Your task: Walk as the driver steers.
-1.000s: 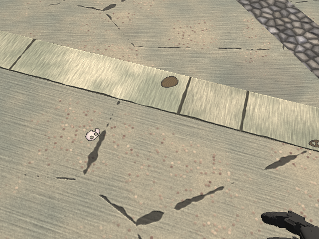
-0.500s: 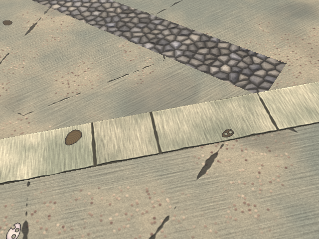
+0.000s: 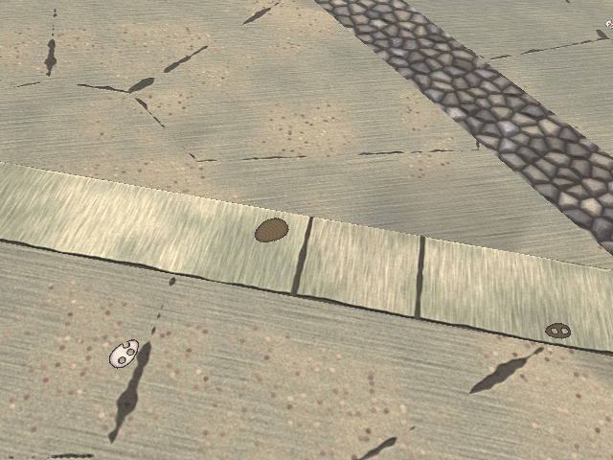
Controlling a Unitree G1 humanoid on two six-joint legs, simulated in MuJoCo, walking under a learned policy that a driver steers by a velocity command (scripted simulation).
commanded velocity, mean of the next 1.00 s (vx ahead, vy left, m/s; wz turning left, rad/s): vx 0.83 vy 0.00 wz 0.22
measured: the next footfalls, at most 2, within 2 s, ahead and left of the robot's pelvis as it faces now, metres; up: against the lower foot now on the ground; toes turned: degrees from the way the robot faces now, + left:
right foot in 0.16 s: +0.09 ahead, -0.13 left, +0.00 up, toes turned +14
left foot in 0.62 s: +0.33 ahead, +0.27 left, +0.00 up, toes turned +27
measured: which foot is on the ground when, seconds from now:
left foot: down 0.00-0.16, up 0.18-0.60, down 0.62-1.00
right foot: up 0.00-0.14, down 0.16-0.62, up 0.64-1.00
